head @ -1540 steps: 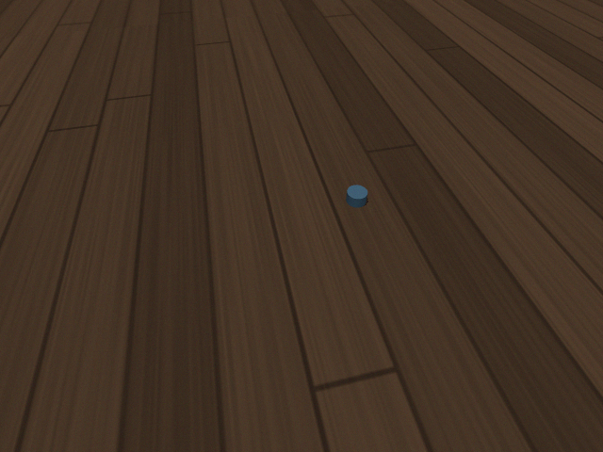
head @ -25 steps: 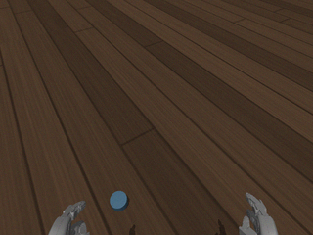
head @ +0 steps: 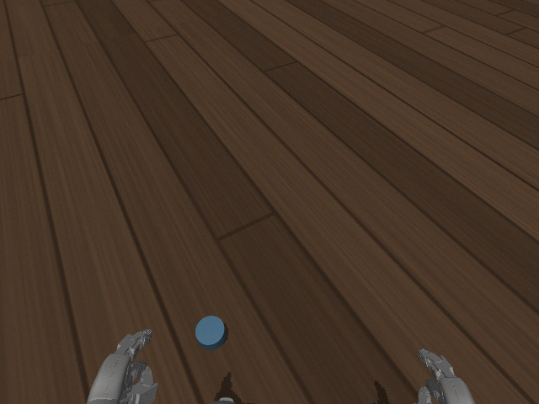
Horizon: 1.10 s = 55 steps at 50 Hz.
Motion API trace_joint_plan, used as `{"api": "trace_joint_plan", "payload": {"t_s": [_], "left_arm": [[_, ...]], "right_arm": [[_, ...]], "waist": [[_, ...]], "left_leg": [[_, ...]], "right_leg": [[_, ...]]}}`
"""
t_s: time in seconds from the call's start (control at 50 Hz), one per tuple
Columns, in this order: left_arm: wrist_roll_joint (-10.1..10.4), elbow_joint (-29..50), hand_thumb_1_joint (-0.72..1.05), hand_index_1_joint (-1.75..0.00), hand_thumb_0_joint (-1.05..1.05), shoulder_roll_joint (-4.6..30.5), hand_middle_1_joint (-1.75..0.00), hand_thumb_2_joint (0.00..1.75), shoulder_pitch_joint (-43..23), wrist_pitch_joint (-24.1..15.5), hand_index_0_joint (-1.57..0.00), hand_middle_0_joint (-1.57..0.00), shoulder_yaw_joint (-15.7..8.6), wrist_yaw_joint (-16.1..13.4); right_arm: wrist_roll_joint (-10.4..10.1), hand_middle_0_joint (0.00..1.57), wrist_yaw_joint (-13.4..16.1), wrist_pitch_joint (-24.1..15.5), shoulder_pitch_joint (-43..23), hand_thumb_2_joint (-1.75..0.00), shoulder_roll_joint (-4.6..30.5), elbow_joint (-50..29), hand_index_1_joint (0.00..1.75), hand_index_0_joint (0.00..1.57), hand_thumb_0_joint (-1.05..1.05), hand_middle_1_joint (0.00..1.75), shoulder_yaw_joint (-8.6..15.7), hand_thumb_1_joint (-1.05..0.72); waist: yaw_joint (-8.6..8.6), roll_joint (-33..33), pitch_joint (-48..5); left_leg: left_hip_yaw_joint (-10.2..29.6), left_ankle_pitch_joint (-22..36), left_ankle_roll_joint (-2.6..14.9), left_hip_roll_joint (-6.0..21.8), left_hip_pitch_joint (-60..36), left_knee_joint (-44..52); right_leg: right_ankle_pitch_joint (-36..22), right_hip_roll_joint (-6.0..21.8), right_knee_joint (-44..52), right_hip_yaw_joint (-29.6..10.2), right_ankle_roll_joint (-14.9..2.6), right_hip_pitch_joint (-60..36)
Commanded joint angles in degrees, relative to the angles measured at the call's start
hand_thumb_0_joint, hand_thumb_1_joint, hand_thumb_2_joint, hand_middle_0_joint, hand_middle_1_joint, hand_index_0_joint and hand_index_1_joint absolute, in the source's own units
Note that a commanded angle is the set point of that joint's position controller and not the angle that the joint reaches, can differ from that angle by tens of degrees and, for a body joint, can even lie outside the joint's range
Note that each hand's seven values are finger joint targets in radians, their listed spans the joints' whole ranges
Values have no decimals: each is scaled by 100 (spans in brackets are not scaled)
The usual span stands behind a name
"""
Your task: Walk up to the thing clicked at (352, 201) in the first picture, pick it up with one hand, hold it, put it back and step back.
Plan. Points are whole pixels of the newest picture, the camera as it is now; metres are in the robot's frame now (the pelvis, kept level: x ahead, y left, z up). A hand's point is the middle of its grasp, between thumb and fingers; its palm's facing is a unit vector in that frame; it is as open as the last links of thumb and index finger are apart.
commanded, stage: stand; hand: left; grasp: from above
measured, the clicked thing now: (211, 332) +0.46 +0.23 -0.69
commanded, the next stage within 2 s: none
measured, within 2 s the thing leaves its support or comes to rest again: neither
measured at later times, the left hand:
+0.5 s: hand out of the picture +0.04 +0.26 -0.12, palm faces +0.03 -0.95 -0.31, open 7.4 cm
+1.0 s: hand out of the picture +0.02 +0.25 -0.11, palm faces +0.02 -0.94 -0.33, open 7.4 cm
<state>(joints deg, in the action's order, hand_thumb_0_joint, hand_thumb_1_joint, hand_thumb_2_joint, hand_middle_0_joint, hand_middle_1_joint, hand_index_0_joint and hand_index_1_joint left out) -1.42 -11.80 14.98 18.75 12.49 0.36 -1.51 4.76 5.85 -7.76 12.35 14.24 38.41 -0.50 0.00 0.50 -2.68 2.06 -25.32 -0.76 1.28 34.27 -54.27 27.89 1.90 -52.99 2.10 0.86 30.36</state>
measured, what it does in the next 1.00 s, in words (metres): rises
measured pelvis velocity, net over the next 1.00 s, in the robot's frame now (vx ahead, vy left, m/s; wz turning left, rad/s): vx -0.01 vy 0.01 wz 0.02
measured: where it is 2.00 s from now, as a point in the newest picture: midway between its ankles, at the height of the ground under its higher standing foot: outside the picture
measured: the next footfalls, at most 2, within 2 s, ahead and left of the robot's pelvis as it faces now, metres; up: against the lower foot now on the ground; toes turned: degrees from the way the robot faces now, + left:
none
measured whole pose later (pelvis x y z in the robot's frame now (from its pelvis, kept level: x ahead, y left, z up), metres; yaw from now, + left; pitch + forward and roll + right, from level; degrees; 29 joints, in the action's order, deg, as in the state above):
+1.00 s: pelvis -0.01 +0.01 +0.06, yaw +1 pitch -5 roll +0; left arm -1.8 -65.0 17.5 10.7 0.0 -1.4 -0.9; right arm 1.4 0.3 0.3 8.7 17.5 64.3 2.3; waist -0.5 0.8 3.9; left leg 1.6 -8.9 0.1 -0.3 8.8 -22.4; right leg 11.4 3.2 -21.1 2.6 2.4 4.9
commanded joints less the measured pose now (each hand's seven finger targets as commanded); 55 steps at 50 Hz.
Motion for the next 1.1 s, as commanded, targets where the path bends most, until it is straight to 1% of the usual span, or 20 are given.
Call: {"api": "trace_joint_plan", "payload": {"t_s": [0.0, 0.08, 0.14, 0.22, 0.3, 0.32, 0.36, 0.38, 0.42, 0.48, 0.56, 0.6, 0.68, 0.72, 0.76, 0.8, 0.88, 0.94, 0.96, 1.08], "left_arm": [[-222, -926, 90, -30, 0, 1060, -30, 90, -528, -945, -20, -20, -580, -82], [-118, -1892, 90, -30, 0, 1004, -30, 90, -730, -1094, -20, -20, -594, -106], [-133, -2472, 90, -30, 0, 1015, -30, 90, -890, -1206, -20, -20, -587, -118], [-81, -3139, 90, -30, 0, 982, -30, 90, -830, -1270, -20, -20, -567, -120], [-54, -3694, 90, -30, 0, 1000, -30, 90, -821, -1269, -20, -20, -517, -112], [-57, -3825, 90, -30, 0, 1023, -30, 90, -753, -1268, -20, -20, -517, -121], [-38, -4033, 90, -30, 0, 1055, -30, 90, -803, -1289, -20, -20, -499, -116], [-43, -4134, 90, -30, 0, 1094, -30, 90, -786, -1281, -20, -20, -490, -113], [-59, -4304, 90, -30, 0, 1080, -30, 90, -842, -1280, -20, -20, -467, -106], [-61, -4496, 90, -30, 0, 1142, -30, 90, -897, -1289, -20, -20, -450, -92], [-72, -4709, 90, -30, 0, 1141, -30, 90, -900, -1313, -20, -20, -425, -95], [-71, -4795, 90, -30, 0, 1172, -30, 90, -883, -1323, -20, -20, -412, -89], [-74, -4864, 90, -30, 0, 1209, -30, 90, -900, -1361, -20, -20, -402, -88], [-57, -4886, 90, -30, 0, 1252, -30, 90, -989, -1350, -20, -20, -398, -81], [-55, -4937, 90, -30, 0, 1220, -30, 90, -873, -1345, -20, -20, -382, -70], [-47, -4957, 90, -30, 0, 1280, -30, 90, -894, -1322, -20, -20, -406, -55], [-41, -4976, 90, -30, 0, 1299, -30, 90, -948, -1361, -20, -20, -402, -39], [-40, -5003, 90, -30, 0, 1343, -30, 90, -959, -1355, -20, -20, -400, -38], [-35, -4985, 90, -30, 0, 1337, -30, 90, -983, -1370, -20, -20, -402, -31], [2, -5003, 90, -30, 0, 1378, -30, 90, -1074, -1392, -20, -20, -405, -26]], "right_arm": [[-121, 20, -381, 193, -227, -90, 1088, 59, 30, 20, 0, 30, 500, -90], [-195, 20, -502, 301, -350, -90, 1052, 466, 30, 20, 0, 30, 553, -90], [-173, 20, -491, 416, -433, -90, 1082, 718, 30, 20, 0, 30, 563, -90], [-192, 20, -453, 464, -422, -90, 1142, 1069, 30, 20, 0, 30, 564, -90], [-227, 20, -406, 533, -401, -90, 1236, 1391, 30, 20, 0, 30, 537, -90], [-246, 20, -401, 534, -463, -90, 1258, 1458, 30, 20, 0, 30, 546, -90], [-277, 20, -389, 557, -414, -90, 1270, 1597, 30, 20, 0, 30, 527, -90], [-287, 20, -387, 579, -489, -90, 1272, 1662, 30, 20, 0, 30, 528, -90], [-304, 20, -384, 608, -510, -90, 1308, 1761, 30, 20, 0, 30, 529, -90], [-314, 20, -396, 653, -499, -90, 1316, 1899, 30, 20, 0, 30, 525, -90], [-332, 20, -413, 658, -586, -90, 1262, 2023, 30, 20, 0, 30, 518, -90], [-324, 20, -428, 686, -565, -90, 1260, 2084, 30, 20, 0, 30, 514, -90], [-347, 20, -454, 688, -670, -90, 1275, 2121, 30, 20, 0, 30, 518, -90], [-333, 20, -461, 707, -556, -90, 1286, 2191, 30, 20, 0, 30, 496, -90], [-340, 20, -464, 698, -653, -90, 1333, 2197, 30, 20, 0, 30, 499, -90], [-337, 20, -464, 718, -686, -90, 1389, 2202, 30, 20, 0, 30, 493, -90], [-358, 20, -478, 693, -671, -90, 1362, 2216, 30, 20, 0, 30, 455, -90], [-352, 20, -481, 703, -663, -90, 1406, 2233, 30, 20, 0, 30, 451, -90], [-360, 20, -482, 689, -658, -90, 1422, 2231, 30, 20, 0, 30, 451, -90], [-367, 20, -489, 674, -642, -90, 1416, 2280, 30, 20, 0, 30, 398, -90]], "waist": [[-128, -195, -482], [-163, -138, -569], [-127, -134, -179], [-171, 90, -151], [-122, 232, 113], [-169, 241, 49], [-115, 174, 113], [-131, 147, 269], [-98, 172, 397], [-59, 140, 516], [-75, 38, 504], [-62, -23, 669], [-66, -101, 500], [-10, -44, 729], [-74, 80, 699], [-90, 223, 775], [-73, -14, 613], [-42, 22, 690], [-32, 7, 525], [-12, -109, 516]], "left_leg": [[96, 1637, 407, -35, -1104, 1208], [272, 2065, 435, 62, -1580, 1477], [294, 1649, 439, 57, -1585, 1800], [534, 2134, 448, 249, -1964, 2268], [663, 1925, 395, 355, -2087, 2888], [668, 2140, 390, 384, -2298, 2897], [610, 2306, 349, 372, -2334, 3014], [644, 1853, 328, 366, -2331, 3177], [649, 1595, 307, 373, -2317, 3352], [650, 1161, 279, 361, -2295, 3605], [617, 1453, 256, 357, -2422, 3624], [622, 1127, 238, 344, -2339, 3711], [556, 1565, 247, 345, -2617, 3591], [572, 1133, 213, 322, -2368, 3735], [627, 1109, 228, 370, -2412, 3780], [708, 493, 221, 397, -2134, 3967], [608, 1117, 229, 379, -2331, 3814], [612, 925, 229, 382, -2300, 3820], [560, 1222, 239, 377, -2482, 3732], [521, 1722, 233, 414, -2582, 3690]], "right_leg": [[-1387, 388, 1282, -724, -416, -937], [-1796, 358, 1504, -558, -254, -1159], [-1444, 400, 1964, -566, -214, -1218], [-1859, 328, 2089, -365, -163, -1606], [-1762, 301, 2476, -315, -131, -1910], [-1888, 332, 2573, -298, -130, -1987], [-2013, 371, 2755, -315, -112, -2201], [-1772, 349, 2900, -301, -105, -2098], [-1669, 375, 3066, -302, -96, -2189], [-1516, 377, 3201, -282, -75, -2233], [-1590, 447, 3389, -299, -67, -2335], [-1312, 433, 3506, -310, -43, -2274], [-1455, 518, 3662, -354, -62, -2292], [-1134, 473, 3714, -345, -35, -2231], [-1238, 477, 3679, -335, -54, -2263], [-1044, 401, 3617, -278, -45, -2291], [-1272, 503, 3673, -382, -76, -2354], [-1022, 492, 3745, -399, -76, -2229], [-1268, 539, 3755, -445, -93, -2282], [-1526, 553, 3785, -448, -95, -2311]]}}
